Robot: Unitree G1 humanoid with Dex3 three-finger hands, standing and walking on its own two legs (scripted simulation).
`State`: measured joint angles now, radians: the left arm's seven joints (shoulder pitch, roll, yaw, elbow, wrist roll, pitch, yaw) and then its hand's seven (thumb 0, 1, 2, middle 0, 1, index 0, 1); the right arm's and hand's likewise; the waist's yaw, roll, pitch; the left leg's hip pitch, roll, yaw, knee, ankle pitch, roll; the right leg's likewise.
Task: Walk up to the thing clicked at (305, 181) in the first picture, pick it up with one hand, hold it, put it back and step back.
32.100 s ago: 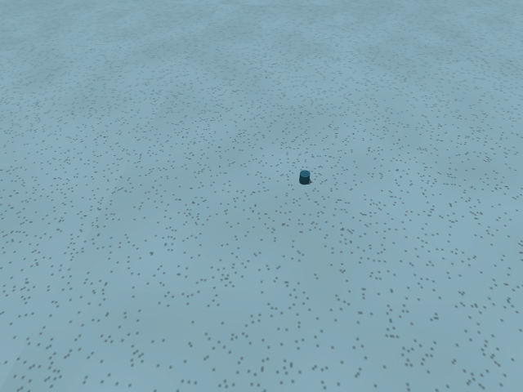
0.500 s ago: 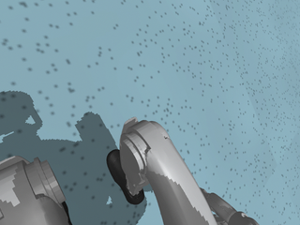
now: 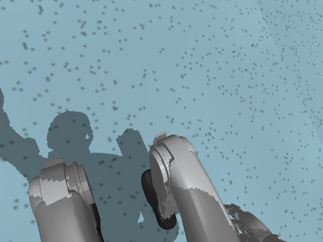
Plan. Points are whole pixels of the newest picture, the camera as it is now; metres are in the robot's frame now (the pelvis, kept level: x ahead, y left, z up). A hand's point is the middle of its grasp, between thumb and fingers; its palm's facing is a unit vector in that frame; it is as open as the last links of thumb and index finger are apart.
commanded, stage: settle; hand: left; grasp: from above
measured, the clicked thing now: out of the picture +0.47 +0.37 -0.21
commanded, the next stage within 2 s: lift in 0.32 s
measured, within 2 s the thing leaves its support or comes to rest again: neither
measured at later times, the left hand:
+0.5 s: hand out of the picture +0.45 +0.35 -0.13, palm faces -0.43 -0.10 -0.90, open 7.4 cm
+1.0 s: hand out of the picture +0.38 +0.35 +0.00, palm faces -0.44 -0.15 -0.88, open 7.4 cm
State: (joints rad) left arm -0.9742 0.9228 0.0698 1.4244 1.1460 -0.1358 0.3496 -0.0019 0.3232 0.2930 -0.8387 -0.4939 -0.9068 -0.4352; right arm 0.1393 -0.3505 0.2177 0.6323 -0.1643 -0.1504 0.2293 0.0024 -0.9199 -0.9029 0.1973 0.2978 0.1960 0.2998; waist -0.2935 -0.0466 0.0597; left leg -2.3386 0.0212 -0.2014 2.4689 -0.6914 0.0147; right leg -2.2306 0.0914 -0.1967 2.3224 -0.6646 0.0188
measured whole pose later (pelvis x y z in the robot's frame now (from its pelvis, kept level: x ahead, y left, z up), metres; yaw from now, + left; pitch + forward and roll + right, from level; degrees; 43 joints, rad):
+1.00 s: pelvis -0.01 +0.00 +0.11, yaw +8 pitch +34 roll -7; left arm -0.70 0.68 -0.02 0.92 1.01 -0.08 0.05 0.00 0.34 0.27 -0.82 -0.49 -0.90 -0.44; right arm 0.20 -0.29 0.04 0.62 -0.02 0.05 0.07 0.00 -0.92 -0.90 0.20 0.30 0.20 0.30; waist -0.14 0.03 -0.16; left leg -2.06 0.01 -0.07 2.09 -0.62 0.03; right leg -1.99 0.06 -0.07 2.02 -0.64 0.02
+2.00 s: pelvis +0.05 +0.00 +0.39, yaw +12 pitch +12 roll -1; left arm -0.35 0.41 -0.16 0.84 0.98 0.03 0.14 0.00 0.34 0.31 -0.78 -0.55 -0.86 -0.49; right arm 0.27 -0.24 -0.02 0.74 0.04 -0.04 -0.05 0.01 -0.92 -0.90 0.20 0.30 0.20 0.30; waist -0.07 0.04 -0.11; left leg -0.79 0.02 -0.01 0.97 -0.40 0.01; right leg -0.76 0.05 0.02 0.94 -0.40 0.00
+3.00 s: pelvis +0.07 +0.01 +0.44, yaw +11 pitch +4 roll +0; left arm -0.25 0.40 -0.21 0.65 0.98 0.03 0.00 0.00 0.34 0.30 -0.78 -0.55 -0.87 -0.49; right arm 0.22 -0.26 -0.03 0.69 0.06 0.03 -0.04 0.01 -0.91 -0.90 0.20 0.30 0.20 0.30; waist -0.01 0.05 -0.05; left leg -0.40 0.00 0.01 0.62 -0.29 0.01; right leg -0.38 0.03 0.05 0.61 -0.30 0.00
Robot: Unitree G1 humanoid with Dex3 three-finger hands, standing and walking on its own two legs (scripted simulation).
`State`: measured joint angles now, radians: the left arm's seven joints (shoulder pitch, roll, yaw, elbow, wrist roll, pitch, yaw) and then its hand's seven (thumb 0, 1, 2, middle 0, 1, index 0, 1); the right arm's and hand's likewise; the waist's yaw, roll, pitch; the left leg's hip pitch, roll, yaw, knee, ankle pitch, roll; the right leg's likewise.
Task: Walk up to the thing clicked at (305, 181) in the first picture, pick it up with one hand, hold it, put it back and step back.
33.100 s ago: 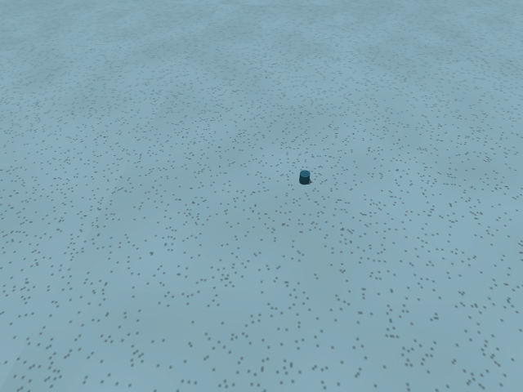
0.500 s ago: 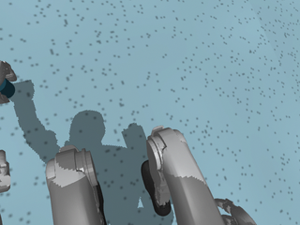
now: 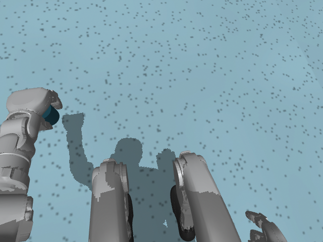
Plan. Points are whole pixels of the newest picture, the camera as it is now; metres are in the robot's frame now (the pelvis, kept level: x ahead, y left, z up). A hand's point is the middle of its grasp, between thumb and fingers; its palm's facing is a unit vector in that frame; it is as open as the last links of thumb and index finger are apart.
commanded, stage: lift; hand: left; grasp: from above
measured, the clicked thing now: (44, 113) +0.46 +0.30 -0.13
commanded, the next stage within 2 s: hold in 1.10 s
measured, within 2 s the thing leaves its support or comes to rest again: neither
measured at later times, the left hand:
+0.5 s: hand out of the picture +0.36 +0.27 +0.11, palm faces -0.44 -0.13 -0.89, open 7.4 cm
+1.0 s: hand out of the picture +0.37 +0.25 +0.21, palm faces -0.42 -0.12 -0.90, open 7.4 cm
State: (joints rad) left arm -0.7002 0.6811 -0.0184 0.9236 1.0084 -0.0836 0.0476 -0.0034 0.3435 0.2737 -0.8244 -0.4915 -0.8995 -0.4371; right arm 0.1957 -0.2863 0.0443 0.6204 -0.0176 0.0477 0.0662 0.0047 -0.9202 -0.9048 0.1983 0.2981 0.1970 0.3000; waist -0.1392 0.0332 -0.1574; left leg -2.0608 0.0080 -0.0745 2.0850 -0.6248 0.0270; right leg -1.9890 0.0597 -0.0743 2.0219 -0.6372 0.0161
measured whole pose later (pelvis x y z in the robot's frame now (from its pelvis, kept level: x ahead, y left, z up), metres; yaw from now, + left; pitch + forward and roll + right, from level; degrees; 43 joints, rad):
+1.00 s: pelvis +0.06 +0.00 +0.29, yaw +4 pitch +12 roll -1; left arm -0.35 0.41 -0.16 0.84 0.98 0.03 0.14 0.00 0.34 0.31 -0.78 -0.55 -0.86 -0.49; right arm 0.27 -0.24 -0.02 0.74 0.04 -0.04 -0.05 0.01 -0.92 -0.90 0.20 0.30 0.20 0.30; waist -0.07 0.04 -0.11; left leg -0.79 0.02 -0.01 0.97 -0.40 0.01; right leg -0.76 0.05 0.02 0.94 -0.40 0.00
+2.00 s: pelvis +0.08 +0.00 +0.33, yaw +4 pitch +4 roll +0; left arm -0.25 0.40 -0.21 0.65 0.98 0.03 0.00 0.00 0.34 0.30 -0.78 -0.55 -0.87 -0.49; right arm 0.22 -0.26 -0.03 0.69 0.06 0.03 -0.04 0.01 -0.91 -0.90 0.20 0.30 0.20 0.30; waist -0.01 0.05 -0.05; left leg -0.40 0.00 0.01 0.62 -0.29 0.01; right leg -0.38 0.03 0.05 0.61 -0.30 0.00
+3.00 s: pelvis +0.09 -0.01 +0.34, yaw +4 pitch +1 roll +0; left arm -0.21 0.40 -0.23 0.56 0.97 0.04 -0.05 0.01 0.35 0.34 -0.73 -0.62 -0.83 -0.54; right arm 0.18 -0.26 -0.01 0.67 0.08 0.05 -0.06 0.01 -0.91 -0.90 0.20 0.30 0.20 0.30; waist 0.01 0.05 -0.01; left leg -0.27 0.00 0.02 0.49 -0.23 0.01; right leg -0.27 0.03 0.05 0.50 -0.25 -0.01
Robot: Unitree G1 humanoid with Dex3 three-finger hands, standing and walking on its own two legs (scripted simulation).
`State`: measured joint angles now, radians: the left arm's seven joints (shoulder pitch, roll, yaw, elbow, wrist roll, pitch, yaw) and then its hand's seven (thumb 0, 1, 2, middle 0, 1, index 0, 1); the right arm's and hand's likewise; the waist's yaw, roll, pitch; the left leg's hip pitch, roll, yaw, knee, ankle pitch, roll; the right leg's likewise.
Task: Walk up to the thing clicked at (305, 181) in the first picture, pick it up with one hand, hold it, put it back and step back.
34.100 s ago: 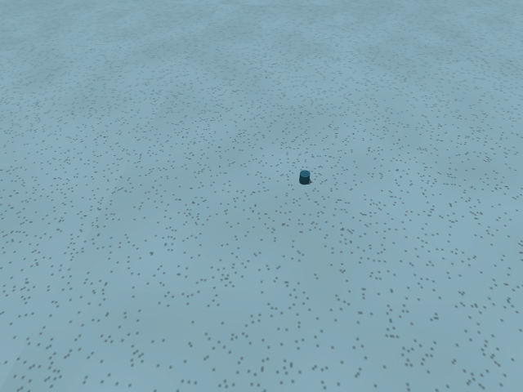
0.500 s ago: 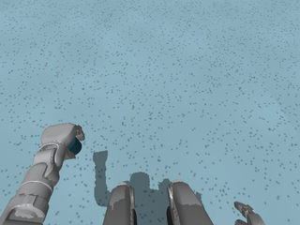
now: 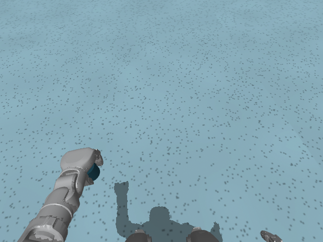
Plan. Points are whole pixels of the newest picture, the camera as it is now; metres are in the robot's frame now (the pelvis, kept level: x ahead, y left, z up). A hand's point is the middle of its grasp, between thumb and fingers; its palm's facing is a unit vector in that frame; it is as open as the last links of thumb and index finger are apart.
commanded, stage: lift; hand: left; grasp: from above
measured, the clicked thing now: (88, 169) +0.35 +0.24 -0.09
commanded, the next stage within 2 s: hold in 0.10 s
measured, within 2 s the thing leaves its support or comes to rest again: neither
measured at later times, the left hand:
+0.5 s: hand (81, 160) +0.35 +0.23 -0.02, palm faces -0.44 -0.07 -0.90, open 7.4 cm
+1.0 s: hand (79, 164) +0.33 +0.22 +0.01, palm faces -0.44 -0.06 -0.90, open 7.4 cm
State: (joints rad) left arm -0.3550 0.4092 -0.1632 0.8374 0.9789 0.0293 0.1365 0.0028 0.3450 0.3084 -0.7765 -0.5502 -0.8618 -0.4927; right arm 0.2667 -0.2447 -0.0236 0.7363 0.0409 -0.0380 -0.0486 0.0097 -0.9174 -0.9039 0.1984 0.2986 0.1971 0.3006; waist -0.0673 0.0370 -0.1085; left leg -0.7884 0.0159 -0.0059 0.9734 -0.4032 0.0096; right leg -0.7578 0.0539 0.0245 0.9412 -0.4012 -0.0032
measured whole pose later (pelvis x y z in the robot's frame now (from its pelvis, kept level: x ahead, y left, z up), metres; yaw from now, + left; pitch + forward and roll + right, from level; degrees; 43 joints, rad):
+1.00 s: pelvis +0.03 +0.00 +0.05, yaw +0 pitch +4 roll +0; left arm -0.25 0.40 -0.21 0.65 0.98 0.03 0.00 0.00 0.34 0.30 -0.78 -0.55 -0.87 -0.49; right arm 0.22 -0.26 -0.03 0.69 0.06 0.03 -0.04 0.01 -0.91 -0.90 0.20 0.30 0.20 0.30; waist -0.01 0.05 -0.05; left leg -0.40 0.00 0.01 0.62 -0.29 0.01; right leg -0.38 0.03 0.05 0.61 -0.30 0.00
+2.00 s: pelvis +0.03 -0.01 +0.06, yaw +0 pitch +1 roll +0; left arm -0.21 0.40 -0.23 0.56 0.97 0.04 -0.05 0.01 0.35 0.34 -0.73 -0.62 -0.83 -0.54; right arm 0.18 -0.26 -0.01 0.67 0.08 0.05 -0.06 0.01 -0.91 -0.90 0.20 0.30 0.20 0.30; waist 0.01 0.05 -0.01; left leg -0.27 0.00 0.02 0.49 -0.23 0.01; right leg -0.27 0.03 0.05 0.50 -0.25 -0.01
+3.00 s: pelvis -0.04 +0.01 -0.14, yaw +0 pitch +30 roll -3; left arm -0.73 0.45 -0.09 1.22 1.15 -0.03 0.35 -0.01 0.31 0.40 -0.73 -0.62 -0.83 -0.57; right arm 0.25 -0.26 -0.06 0.74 -0.03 -0.01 -0.02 0.01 -0.91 -0.90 0.20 0.30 0.20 0.30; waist -0.14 0.04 -0.19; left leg -1.57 0.00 -0.02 1.59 -0.55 0.02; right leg -1.53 0.05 -0.01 1.57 -0.57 0.01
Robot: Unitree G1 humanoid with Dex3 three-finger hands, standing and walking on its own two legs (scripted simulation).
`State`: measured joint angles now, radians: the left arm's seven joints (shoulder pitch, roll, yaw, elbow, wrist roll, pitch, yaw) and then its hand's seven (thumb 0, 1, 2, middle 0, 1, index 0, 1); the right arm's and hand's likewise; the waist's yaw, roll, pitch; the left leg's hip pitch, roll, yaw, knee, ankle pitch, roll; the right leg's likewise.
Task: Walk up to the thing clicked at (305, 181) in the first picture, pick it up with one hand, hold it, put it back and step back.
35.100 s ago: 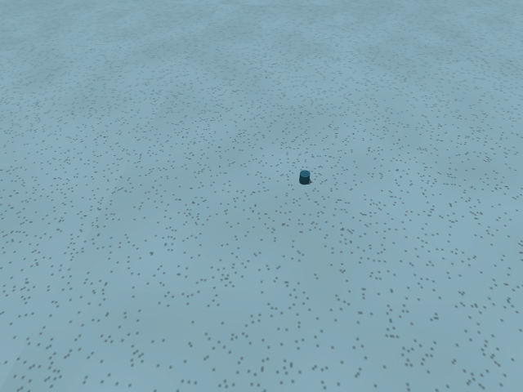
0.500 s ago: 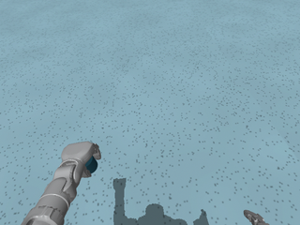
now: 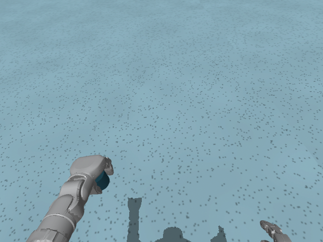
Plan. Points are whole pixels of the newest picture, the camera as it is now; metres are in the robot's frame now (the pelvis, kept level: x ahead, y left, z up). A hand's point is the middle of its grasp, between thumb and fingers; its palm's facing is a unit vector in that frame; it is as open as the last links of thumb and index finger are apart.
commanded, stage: hold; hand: left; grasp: from above
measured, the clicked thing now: (97, 178) +0.32 +0.23 -0.06
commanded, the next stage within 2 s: crouch in 1.10 s
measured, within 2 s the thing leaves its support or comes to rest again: neither
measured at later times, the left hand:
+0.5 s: hand (94, 184) +0.29 +0.22 -0.02, palm faces -0.43 -0.06 -0.90, open 7.4 cm
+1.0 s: hand (95, 181) +0.30 +0.21 -0.02, palm faces -0.44 -0.07 -0.90, open 7.5 cm
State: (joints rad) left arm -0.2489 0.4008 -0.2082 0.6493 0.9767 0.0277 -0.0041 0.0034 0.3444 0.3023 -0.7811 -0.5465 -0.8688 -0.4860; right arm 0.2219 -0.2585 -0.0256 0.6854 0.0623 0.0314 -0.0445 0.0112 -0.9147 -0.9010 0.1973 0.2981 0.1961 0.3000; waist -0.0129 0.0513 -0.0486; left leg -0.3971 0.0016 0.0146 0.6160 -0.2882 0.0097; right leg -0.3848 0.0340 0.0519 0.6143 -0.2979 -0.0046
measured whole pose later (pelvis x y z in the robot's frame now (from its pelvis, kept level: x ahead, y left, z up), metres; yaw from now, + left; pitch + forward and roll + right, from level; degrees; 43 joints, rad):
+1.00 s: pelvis +0.00 +0.00 +0.01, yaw +0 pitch +1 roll +0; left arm -0.21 0.40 -0.23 0.56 0.97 0.04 -0.05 0.01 0.35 0.34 -0.73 -0.62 -0.83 -0.54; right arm 0.18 -0.26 -0.01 0.67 0.08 0.05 -0.06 0.01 -0.91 -0.90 0.20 0.30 0.20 0.30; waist 0.01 0.05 -0.01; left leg -0.27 0.00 0.02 0.49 -0.23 0.01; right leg -0.27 0.03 0.05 0.50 -0.25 -0.01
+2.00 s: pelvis -0.06 +0.01 -0.19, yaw +0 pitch +30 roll -3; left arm -0.73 0.45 -0.09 1.22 1.15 -0.03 0.35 -0.01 0.31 0.40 -0.73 -0.62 -0.83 -0.57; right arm 0.25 -0.26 -0.06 0.74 -0.03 -0.01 -0.02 0.01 -0.91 -0.90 0.20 0.30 0.20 0.30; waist -0.14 0.04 -0.19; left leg -1.57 0.00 -0.02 1.59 -0.55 0.02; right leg -1.53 0.05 -0.01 1.57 -0.57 0.01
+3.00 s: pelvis -0.08 +0.00 -0.40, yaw -6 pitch +35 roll -7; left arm -1.00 0.74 0.09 1.51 1.27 -0.20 0.42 -0.01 0.32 0.39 -0.73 -0.62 -0.84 -0.56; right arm 0.16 -0.26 0.06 0.76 -0.14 -0.06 0.13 0.00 -0.92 -0.90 0.20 0.30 0.20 0.30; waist -0.25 -0.01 -0.07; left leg -2.25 0.02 -0.10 2.30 -0.67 0.01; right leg -2.19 0.07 -0.11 2.23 -0.67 0.00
